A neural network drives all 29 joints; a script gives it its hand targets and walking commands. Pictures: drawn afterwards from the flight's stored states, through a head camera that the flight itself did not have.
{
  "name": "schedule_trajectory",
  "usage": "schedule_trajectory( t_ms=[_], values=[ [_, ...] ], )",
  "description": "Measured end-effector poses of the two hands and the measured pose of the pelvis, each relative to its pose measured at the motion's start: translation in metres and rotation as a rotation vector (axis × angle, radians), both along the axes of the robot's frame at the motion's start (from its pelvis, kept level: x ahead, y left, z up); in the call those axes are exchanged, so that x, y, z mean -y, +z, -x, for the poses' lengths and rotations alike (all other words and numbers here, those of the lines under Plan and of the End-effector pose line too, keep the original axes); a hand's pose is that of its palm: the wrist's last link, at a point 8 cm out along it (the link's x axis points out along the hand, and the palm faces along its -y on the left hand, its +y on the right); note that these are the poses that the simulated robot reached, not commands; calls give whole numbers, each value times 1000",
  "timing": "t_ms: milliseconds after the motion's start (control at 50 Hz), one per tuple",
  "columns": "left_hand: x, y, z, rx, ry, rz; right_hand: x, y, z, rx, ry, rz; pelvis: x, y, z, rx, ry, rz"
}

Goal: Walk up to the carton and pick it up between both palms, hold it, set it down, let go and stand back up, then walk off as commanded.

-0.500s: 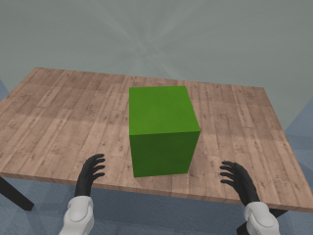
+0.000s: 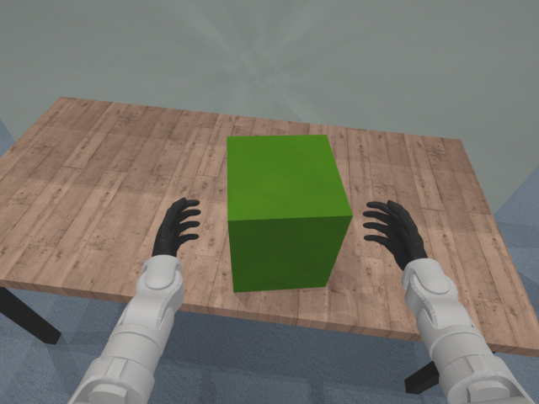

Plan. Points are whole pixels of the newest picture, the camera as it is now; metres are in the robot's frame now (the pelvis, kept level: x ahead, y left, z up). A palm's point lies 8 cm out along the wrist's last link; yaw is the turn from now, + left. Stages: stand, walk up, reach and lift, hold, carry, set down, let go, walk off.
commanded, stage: reach and lift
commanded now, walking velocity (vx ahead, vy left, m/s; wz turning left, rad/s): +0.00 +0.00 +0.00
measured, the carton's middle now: (278, 215) +0.51 -0.01 -0.06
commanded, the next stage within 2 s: none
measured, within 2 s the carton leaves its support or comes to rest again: neither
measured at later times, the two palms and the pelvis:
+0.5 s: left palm (173, 193) +0.42 +0.17 +0.09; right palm (388, 190) +0.44 -0.17 +0.10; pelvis +0.00 +0.00 +0.00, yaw -1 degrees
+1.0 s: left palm (178, 176) +0.46 +0.17 +0.09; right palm (375, 165) +0.48 -0.15 +0.11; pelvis +0.01 +0.00 -0.01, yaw -1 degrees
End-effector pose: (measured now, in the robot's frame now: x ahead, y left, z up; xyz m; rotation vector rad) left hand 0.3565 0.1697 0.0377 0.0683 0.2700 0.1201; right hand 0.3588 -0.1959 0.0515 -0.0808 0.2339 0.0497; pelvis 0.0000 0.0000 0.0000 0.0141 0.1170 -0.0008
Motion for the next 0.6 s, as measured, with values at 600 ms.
schedule_trajectory(
  t_ms=[600],
  values=[
    [7, 61, -78, -7, 34, -24, -32, 58, -88, -48, -19, -5, 0, -5, 3, -138, -12, 18]
  ],
)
